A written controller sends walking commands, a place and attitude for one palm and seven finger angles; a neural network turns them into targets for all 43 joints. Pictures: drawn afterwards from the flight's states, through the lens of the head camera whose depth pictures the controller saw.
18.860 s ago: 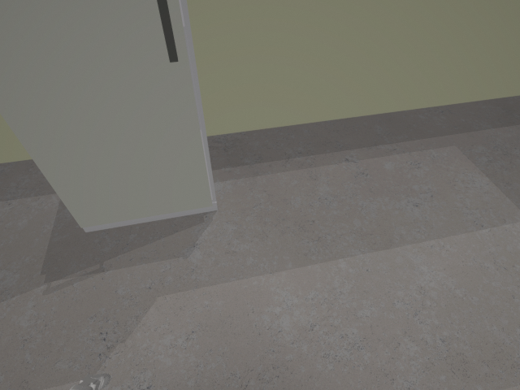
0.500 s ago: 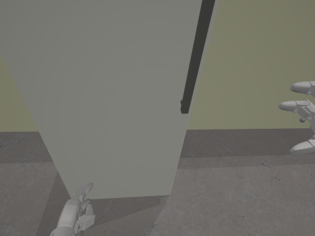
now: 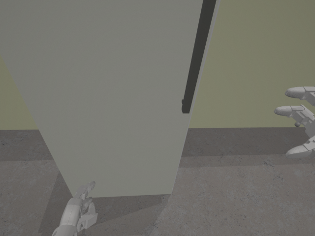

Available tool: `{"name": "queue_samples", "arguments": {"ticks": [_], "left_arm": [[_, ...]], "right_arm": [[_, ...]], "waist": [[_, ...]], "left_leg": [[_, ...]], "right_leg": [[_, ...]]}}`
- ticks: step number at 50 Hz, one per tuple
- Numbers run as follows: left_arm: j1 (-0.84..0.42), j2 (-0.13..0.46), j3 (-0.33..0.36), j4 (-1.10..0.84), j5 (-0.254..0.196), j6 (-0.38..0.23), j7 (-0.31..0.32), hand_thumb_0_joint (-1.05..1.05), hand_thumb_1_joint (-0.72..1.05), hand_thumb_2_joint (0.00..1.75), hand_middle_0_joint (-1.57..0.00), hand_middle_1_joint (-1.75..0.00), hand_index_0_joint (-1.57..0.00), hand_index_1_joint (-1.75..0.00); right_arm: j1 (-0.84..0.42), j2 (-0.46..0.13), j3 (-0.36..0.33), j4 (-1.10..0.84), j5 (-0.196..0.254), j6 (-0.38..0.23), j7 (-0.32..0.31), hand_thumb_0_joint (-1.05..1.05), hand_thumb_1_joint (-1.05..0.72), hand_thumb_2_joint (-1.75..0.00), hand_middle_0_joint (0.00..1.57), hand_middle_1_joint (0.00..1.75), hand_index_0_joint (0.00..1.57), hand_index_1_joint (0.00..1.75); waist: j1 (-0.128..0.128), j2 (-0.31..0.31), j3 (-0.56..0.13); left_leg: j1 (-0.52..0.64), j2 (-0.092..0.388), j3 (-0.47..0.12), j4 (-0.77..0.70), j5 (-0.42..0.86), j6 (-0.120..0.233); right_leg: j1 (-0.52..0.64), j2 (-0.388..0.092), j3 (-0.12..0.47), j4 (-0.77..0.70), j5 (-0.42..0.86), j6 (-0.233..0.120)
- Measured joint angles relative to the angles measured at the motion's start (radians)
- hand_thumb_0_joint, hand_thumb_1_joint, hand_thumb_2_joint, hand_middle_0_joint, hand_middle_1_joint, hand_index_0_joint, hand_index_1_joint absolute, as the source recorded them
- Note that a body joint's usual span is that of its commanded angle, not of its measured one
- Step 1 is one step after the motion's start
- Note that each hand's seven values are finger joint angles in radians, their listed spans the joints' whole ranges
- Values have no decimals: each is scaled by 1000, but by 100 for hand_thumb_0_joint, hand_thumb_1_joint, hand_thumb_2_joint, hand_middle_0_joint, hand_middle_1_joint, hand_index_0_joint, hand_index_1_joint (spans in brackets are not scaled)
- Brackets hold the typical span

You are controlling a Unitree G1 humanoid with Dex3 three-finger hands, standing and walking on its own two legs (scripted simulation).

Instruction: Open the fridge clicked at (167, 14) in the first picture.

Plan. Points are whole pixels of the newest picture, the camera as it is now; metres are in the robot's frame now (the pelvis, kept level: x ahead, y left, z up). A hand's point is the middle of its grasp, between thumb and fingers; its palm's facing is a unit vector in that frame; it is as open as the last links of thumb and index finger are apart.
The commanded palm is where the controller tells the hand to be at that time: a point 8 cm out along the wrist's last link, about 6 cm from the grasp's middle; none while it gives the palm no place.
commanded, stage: move the hooked fingers beside the handle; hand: right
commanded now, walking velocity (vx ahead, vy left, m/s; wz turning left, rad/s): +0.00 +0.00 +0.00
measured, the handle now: (194, 58) +0.53 -0.11 +0.24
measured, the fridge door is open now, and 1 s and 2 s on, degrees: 0 0 0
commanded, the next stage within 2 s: none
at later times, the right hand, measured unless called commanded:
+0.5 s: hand (272, 108) +0.33 -0.25 +0.23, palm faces +0.02 +1.00 -0.05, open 14.0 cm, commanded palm +0.30 -0.29 +0.23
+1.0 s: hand (250, 93) +0.39 -0.22 +0.22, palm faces +0.00 +1.00 -0.02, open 14.0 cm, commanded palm +0.37 -0.27 +0.22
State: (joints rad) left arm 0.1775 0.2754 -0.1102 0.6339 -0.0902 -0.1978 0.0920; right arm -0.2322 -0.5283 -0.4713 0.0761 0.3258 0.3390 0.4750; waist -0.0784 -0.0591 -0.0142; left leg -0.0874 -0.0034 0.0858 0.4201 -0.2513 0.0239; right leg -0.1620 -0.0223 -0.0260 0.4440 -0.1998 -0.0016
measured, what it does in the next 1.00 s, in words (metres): stands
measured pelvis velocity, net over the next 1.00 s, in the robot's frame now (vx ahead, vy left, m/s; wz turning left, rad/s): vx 0.01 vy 0.00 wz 0.01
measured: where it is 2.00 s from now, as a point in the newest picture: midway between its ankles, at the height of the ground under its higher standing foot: outside the picture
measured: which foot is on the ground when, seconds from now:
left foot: down 0.00-1.00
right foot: down 0.00-1.00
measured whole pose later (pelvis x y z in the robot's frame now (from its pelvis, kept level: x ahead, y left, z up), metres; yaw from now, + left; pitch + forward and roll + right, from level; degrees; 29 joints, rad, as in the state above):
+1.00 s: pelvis +0.01 +0.00 +0.00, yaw +1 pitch -2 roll +0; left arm 0.22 0.28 -0.07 0.68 -0.09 -0.15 0.11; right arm -0.58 -0.46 -0.33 0.45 0.23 0.28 0.33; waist -0.02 -0.03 -0.04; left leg -0.14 -0.01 0.07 0.43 -0.26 0.03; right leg -0.20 -0.03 -0.04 0.43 -0.20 0.00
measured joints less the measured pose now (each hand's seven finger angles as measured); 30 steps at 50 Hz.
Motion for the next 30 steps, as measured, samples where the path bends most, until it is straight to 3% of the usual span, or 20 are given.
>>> {"name": "queue_samples", "arguments": {"ticks": [5, 11, 22, 30], "left_arm": [[-1, -5, -2, 0, 0, 2, -3, 2, 90, 90, -20, -30, -20, -30], [-9, -6, -2, 6, 1, 4, -1, 2, 90, 90, -20, -30, -20, -30], [-26, -24, -5, 12, 8, 35, 0, 2, 90, 90, -20, -30, -20, -30], [-7, -9, 9, 25, 5, 44, 9, 2, 90, 90, -20, -30, -20, -30]], "right_arm": [[-14, 3, 7, 7, 0, 2, 1, -1, 50, -30, 31, 120, 30, 120], [-60, 45, 63, -1, -20, 10, -31, -1, 50, -30, 30, 120, 30, 120], [-133, 70, 102, 63, -45, 37, -97, -1, 50, -30, 31, 120, 30, 120], [-202, 68, 122, 149, -63, 15, -112, -1, 50, -30, 30, 120, 30, 120]], "waist": [[-4, 4, -4], [-10, 6, 0], [13, 15, -13], [20, 19, -10]], "left_leg": [[4, 5, 1, -5, 0, -3], [7, 12, 4, -6, -1, -6], [-2, 11, -6, -9, 0, -5], [-9, 7, -4, -8, -1, -1]], "right_leg": [[2, 5, 1, -5, 0, -3], [6, 13, 4, -10, 2, -7], [7, 12, -6, -26, 7, -6], [-2, 8, -3, -22, 5, -2]]}}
